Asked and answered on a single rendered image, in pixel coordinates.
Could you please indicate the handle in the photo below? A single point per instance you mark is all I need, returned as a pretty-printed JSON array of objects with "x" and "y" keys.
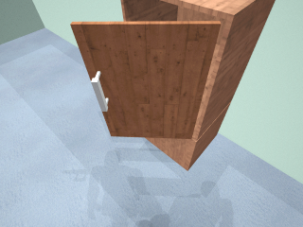
[{"x": 102, "y": 101}]

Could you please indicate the cupboard door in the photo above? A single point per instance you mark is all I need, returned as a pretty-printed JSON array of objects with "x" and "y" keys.
[{"x": 153, "y": 73}]

